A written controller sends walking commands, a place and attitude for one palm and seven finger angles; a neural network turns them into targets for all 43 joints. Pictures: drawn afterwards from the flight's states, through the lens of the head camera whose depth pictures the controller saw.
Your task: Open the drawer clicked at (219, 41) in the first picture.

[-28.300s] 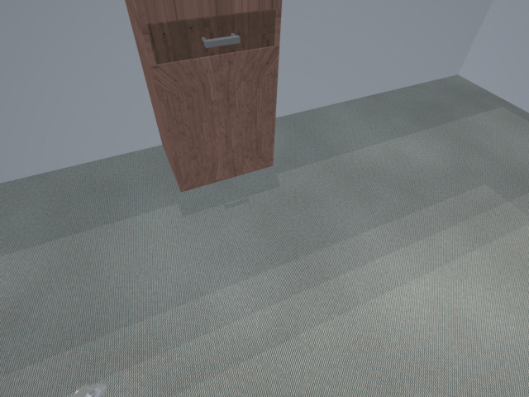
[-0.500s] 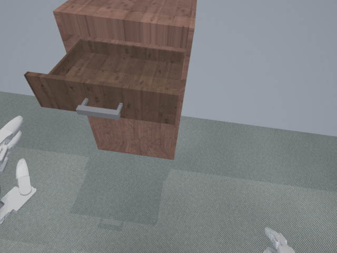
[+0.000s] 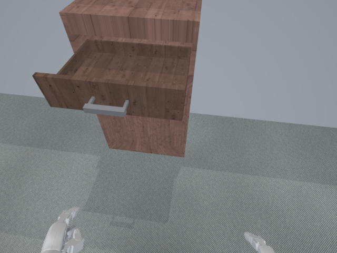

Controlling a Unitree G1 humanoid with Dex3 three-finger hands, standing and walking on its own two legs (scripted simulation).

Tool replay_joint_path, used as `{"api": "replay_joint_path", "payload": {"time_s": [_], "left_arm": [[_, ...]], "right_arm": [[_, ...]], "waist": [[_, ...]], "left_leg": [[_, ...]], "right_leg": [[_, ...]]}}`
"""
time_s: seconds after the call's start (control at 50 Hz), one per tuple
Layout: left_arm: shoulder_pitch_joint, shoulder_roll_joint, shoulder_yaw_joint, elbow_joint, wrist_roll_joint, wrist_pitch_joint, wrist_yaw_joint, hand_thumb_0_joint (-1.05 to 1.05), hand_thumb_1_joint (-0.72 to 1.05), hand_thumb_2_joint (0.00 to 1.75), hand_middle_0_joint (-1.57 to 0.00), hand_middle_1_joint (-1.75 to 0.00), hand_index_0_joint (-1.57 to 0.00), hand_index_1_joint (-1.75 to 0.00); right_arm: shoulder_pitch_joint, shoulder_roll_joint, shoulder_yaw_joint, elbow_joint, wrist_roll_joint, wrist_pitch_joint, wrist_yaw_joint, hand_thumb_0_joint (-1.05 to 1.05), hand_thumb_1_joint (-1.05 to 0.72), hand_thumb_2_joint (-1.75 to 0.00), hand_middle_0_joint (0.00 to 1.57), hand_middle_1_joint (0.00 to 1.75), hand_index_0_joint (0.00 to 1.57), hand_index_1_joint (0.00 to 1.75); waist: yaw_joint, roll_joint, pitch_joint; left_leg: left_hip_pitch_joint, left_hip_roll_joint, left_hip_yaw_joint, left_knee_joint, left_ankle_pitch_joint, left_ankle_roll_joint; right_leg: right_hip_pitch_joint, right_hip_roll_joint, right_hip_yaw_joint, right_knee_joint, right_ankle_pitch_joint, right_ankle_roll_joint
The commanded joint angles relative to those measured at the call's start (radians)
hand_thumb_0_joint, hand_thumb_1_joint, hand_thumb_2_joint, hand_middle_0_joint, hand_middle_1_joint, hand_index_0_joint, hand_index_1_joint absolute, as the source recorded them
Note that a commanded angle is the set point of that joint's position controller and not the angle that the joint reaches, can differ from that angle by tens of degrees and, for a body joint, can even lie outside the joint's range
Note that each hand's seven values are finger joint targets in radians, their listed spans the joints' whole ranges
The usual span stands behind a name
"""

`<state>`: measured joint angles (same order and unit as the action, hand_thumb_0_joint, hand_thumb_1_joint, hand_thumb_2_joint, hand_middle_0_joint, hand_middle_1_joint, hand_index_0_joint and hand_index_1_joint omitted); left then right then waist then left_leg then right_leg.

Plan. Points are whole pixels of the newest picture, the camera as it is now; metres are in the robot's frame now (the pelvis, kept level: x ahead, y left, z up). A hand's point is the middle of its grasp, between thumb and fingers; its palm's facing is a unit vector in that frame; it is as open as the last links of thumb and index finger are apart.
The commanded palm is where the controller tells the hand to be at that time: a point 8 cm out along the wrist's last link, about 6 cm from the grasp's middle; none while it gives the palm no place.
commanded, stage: let the arm hang, fingers relaxed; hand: left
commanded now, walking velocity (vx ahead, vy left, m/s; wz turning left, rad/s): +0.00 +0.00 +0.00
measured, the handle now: (107, 105) +0.55 +0.22 +0.01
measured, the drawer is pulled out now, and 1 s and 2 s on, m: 0.30 0.30 0.30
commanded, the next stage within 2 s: look to check the result in 0.92 s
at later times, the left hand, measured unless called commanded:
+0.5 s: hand out of the picture -0.02 +0.18 -0.15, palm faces +0.03 -0.97 -0.23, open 7.3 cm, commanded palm none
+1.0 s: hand out of the picture -0.03 +0.15 -0.16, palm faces +0.04 -0.99 -0.15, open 7.4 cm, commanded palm none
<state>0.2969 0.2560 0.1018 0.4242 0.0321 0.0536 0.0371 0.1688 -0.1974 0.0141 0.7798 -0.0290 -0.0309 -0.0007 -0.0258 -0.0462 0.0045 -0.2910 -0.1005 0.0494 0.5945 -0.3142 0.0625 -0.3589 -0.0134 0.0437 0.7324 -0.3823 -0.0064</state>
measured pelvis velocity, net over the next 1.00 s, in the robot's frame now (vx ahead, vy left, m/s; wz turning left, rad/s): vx -0.02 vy -0.01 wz -0.01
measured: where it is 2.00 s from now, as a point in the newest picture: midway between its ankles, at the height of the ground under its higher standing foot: outside the picture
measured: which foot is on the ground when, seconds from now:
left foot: down 0.00-1.00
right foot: down 0.00-1.00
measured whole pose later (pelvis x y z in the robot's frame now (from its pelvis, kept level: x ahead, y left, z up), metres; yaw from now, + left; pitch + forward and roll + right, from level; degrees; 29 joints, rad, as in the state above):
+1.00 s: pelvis -0.02 -0.01 +0.02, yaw +0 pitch -2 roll +0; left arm 0.31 0.11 0.01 1.13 0.01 0.00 0.03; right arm 0.33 -0.10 -0.01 1.13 -0.01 0.01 -0.05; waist 0.00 0.00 0.05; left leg -0.18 -0.02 0.02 0.43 -0.21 0.03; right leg -0.18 0.06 0.02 0.41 -0.20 -0.05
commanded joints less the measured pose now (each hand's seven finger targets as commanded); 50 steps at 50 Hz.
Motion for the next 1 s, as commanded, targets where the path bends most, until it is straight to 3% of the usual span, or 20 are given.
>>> {"api": "replay_joint_path", "payload": {"time_s": [0.0,0.02,0.04,0.06,0.08,0.12,0.16,0.22,0.24,0.36,0.46,0.62,0.74,0.98], "left_arm": [[0.067,0.080,-0.024,0.107,-0.007,-0.047,-0.005,0.00,0.90,0.90,-0.20,-0.30,-0.20,-0.30],[0.089,0.102,-0.026,0.171,-0.009,-0.049,-0.005,0.00,0.90,0.90,-0.20,-0.30,-0.20,-0.30],[0.082,0.122,-0.031,0.229,-0.008,-0.055,-0.006,0.00,0.90,0.90,-0.20,-0.30,-0.20,-0.30],[0.062,0.125,-0.037,0.276,-0.012,-0.062,-0.007,0.00,0.90,0.90,-0.20,-0.30,-0.20,-0.30],[0.039,0.131,-0.042,0.308,-0.013,-0.065,-0.007,0.00,0.90,0.90,-0.20,-0.30,-0.20,-0.30],[0.004,0.077,-0.040,0.351,-0.013,-0.068,-0.005,0.00,0.90,0.90,-0.20,-0.30,-0.20,-0.30],[-0.011,0.047,-0.049,0.394,-0.022,-0.063,-0.005,0.00,0.90,0.90,-0.20,-0.30,-0.20,-0.30],[0.004,0.031,-0.056,0.469,-0.023,-0.054,-0.008,0.00,0.90,0.90,-0.20,-0.30,-0.20,-0.30],[0.009,0.029,-0.059,0.493,-0.023,-0.054,-0.008,0.00,0.90,0.90,-0.20,-0.30,-0.20,-0.30],[0.029,0.016,-0.071,0.593,-0.025,-0.053,-0.007,0.00,0.90,0.90,-0.20,-0.30,-0.20,-0.30],[0.042,0.004,-0.076,0.636,-0.024,-0.052,-0.005,0.00,0.90,0.90,-0.20,-0.30,-0.20,-0.30],[0.068,-0.016,-0.073,0.664,-0.022,-0.056,-0.001,0.00,0.90,0.90,-0.20,-0.30,-0.20,-0.30],[0.082,-0.037,-0.073,0.676,-0.022,-0.061,0.002,0.00,0.90,0.90,-0.20,-0.30,-0.20,-0.30],[0.100,-0.058,-0.075,0.695,-0.023,-0.067,0.005,0.00,0.90,0.90,-0.20,-0.30,-0.20,-0.30]], "right_arm": [[0.008,-0.135,-0.045,-0.046,0.014,-0.003,-0.022,0.00,-0.90,-0.90,0.20,0.30,0.20,0.30],[0.002,-0.119,-0.043,-0.032,0.022,0.002,-0.021,0.00,-0.90,-0.90,0.20,0.30,0.20,0.30],[0.010,-0.093,-0.041,-0.012,0.027,0.012,-0.021,0.00,-0.90,-0.90,0.20,0.30,0.20,0.30],[0.025,-0.080,-0.043,0.012,0.027,0.022,-0.022,0.00,-0.90,-0.90,0.20,0.30,0.20,0.30],[0.052,-0.076,-0.046,0.033,0.024,0.031,-0.022,0.00,-0.90,-0.90,0.20,0.30,0.20,0.30],[0.096,-0.049,-0.047,0.090,0.016,0.038,-0.025,0.00,-0.90,-0.90,0.20,0.30,0.20,0.30],[0.124,-0.036,-0.040,0.127,0.012,0.032,-0.029,0.00,-0.90,-0.90,0.20,0.30,0.20,0.30],[0.136,-0.052,-0.038,0.169,0.016,0.030,-0.036,0.00,-0.90,-0.90,0.20,0.30,0.20,0.30],[0.142,-0.052,-0.038,0.179,0.017,0.029,-0.039,0.00,-0.90,-0.90,0.20,0.30,0.20,0.30],[0.194,-0.045,-0.034,0.244,0.020,0.030,-0.044,0.00,-0.90,-0.90,0.20,0.30,0.20,0.30],[0.215,-0.032,-0.032,0.282,0.018,0.035,-0.042,0.00,-0.90,-0.90,0.20,0.30,0.20,0.30],[0.235,-0.004,-0.033,0.309,0.016,0.034,-0.041,0.00,-0.90,-0.90,0.20,0.30,0.20,0.30],[0.236,0.013,-0.035,0.318,0.017,0.030,-0.044,0.00,-0.90,-0.90,0.20,0.30,0.20,0.30],[0.245,0.027,-0.035,0.326,0.020,0.024,-0.049,0.00,-0.90,-0.90,0.20,0.30,0.20,0.30]], "waist": [[0.055,0.093,-0.092],[0.059,0.064,-0.077],[0.049,-0.030,-0.070],[0.039,-0.076,-0.050],[0.026,-0.087,-0.025],[0.004,0.077,-0.010],[0.003,0.170,-0.020],[0.022,0.172,0.006],[0.025,0.142,0.016],[0.021,0.055,0.073],[0.018,0.040,0.127],[0.018,0.035,0.124],[0.018,0.076,0.117],[0.020,0.062,0.099]], "left_leg": [[0.104,0.249,-0.204,-0.102,0.779,0.056],[0.033,0.178,-0.150,-0.084,0.504,0.008],[0.010,0.118,-0.098,-0.050,0.226,-0.026],[0.006,0.084,-0.082,-0.032,0.044,-0.040],[0.012,0.087,-0.077,-0.023,-0.025,-0.045],[0.085,0.114,-0.089,-0.071,0.044,-0.046],[0.140,0.149,-0.130,-0.148,0.181,-0.027],[0.090,0.192,-0.172,-0.216,0.163,-0.003],[0.082,0.193,-0.171,-0.222,0.163,-0.004],[0.083,0.191,-0.159,-0.253,0.108,-0.007],[0.075,0.185,-0.160,-0.276,0.038,-0.007],[0.067,0.176,-0.152,-0.273,0.012,-0.005],[0.077,0.180,-0.148,-0.272,0.035,-0.008],[0.107,0.182,-0.139,-0.254,0.117,-0.011]], "right_leg": [[0.180,-0.024,0.044,-0.177,0.226,-0.003],[0.254,-0.057,0.109,-0.247,0.423,-0.018],[0.263,-0.122,0.189,-0.296,0.531,-0.047],[0.246,-0.175,0.249,-0.348,0.566,-0.080],[0.238,-0.189,0.247,-0.370,0.592,-0.098],[0.162,-0.168,0.221,-0.390,0.425,-0.127],[0.139,-0.083,0.141,-0.371,0.285,-0.092],[0.186,-0.040,0.084,-0.378,0.229,-0.064],[0.195,-0.038,0.079,-0.381,0.235,-0.063],[0.174,-0.044,0.084,-0.422,0.180,-0.063],[0.120,-0.041,0.090,-0.437,0.101,-0.061],[0.096,-0.042,0.098,-0.440,0.062,-0.058],[0.095,-0.041,0.095,-0.424,0.109,-0.060],[0.115,-0.045,0.090,-0.417,0.176,-0.060]]}}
